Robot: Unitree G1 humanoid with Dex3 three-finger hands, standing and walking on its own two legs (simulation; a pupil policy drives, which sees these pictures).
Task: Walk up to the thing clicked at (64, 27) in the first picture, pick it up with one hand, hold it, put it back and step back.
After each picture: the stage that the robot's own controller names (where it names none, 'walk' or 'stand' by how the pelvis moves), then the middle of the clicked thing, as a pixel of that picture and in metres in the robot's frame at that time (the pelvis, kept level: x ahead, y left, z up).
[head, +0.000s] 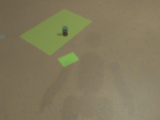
stand; (65, 31) +1.61 +0.26 -0.72
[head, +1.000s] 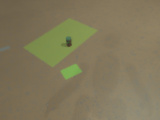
walk; (68, 41) +1.49 +0.31 -0.72
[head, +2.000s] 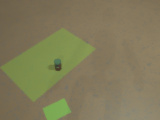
walk; (58, 64) +0.96 +0.30 -0.70
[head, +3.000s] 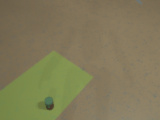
walk; (49, 103) +0.58 +0.24 -0.70
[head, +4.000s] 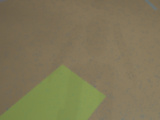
stand; out of the picture +0.38 +0.18 -0.69
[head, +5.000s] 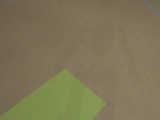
stand; out of the picture +0.37 +0.18 -0.72
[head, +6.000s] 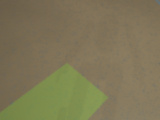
stand; out of the picture +0.39 +0.19 -0.71
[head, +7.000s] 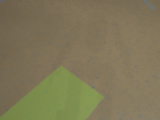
stand; out of the picture +0.38 +0.20 -0.72
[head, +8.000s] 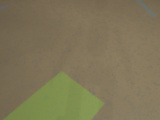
stand; out of the picture +0.37 +0.19 -0.73
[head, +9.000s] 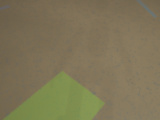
stand; out of the picture +0.37 +0.19 -0.73
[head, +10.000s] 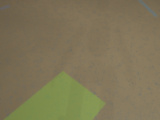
stand; out of the picture +0.37 +0.19 -0.73
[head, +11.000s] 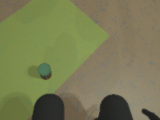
go down; (45, 71) +0.45 +0.18 -0.42
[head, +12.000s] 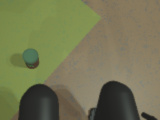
go down; (31, 59) +0.47 +0.19 -0.32
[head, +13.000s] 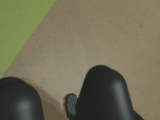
close in; out of the picture +0.46 +0.23 -0.24
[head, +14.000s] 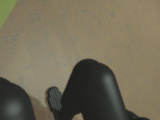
close; out of the picture +0.45 +0.25 -0.23
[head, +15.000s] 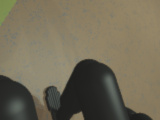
lift; out of the picture +0.42 +0.23 -0.24
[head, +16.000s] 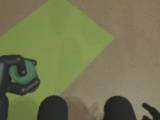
lift; (26, 77) +0.34 +0.20 -0.04
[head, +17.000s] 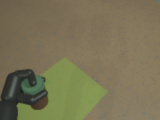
hold; (36, 93) +0.31 +0.17 +0.00
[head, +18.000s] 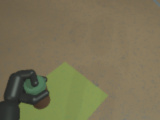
hold; (38, 92) +0.32 +0.17 +0.00
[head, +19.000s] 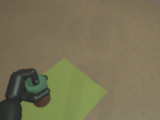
crouch; (39, 91) +0.33 +0.17 -0.01
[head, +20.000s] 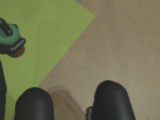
crouch; (11, 42) +0.48 +0.20 -0.10
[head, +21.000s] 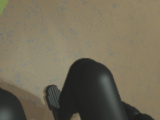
lower; out of the picture +0.46 +0.26 -0.24
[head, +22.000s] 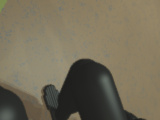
lower; out of the picture +0.46 +0.26 -0.24
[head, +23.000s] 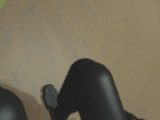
lower; out of the picture +0.46 +0.26 -0.24
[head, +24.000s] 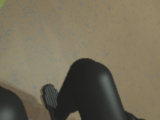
lower; out of the picture +0.46 +0.26 -0.24
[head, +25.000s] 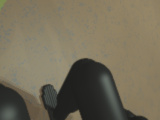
draw back; out of the picture +0.46 +0.24 -0.25
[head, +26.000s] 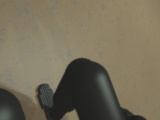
withdraw; out of the picture +0.45 +0.25 -0.25
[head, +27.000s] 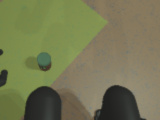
walk; (44, 62) +0.47 +0.17 -0.35
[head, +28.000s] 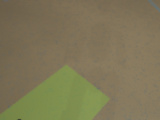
stand; out of the picture +0.39 +0.14 -0.66
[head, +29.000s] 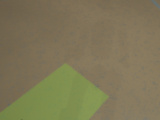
stand; out of the picture +0.40 +0.15 -0.66
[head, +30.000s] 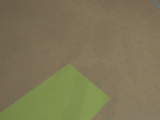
stand; out of the picture +0.40 +0.14 -0.69
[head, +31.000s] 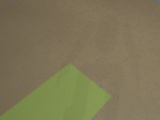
walk; out of the picture +0.40 +0.15 -0.72
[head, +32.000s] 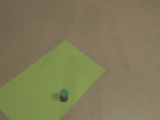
walk; (64, 95) +0.57 +0.11 -0.71
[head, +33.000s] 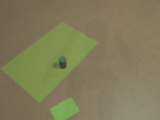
walk; (62, 62) +0.91 +0.23 -0.69
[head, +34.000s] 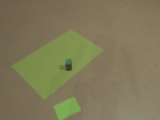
stand; (68, 65) +1.02 +0.15 -0.71
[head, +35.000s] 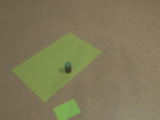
stand; (68, 67) +1.02 +0.17 -0.73
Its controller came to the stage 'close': yes
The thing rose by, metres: 0.71
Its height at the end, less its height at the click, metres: +0.00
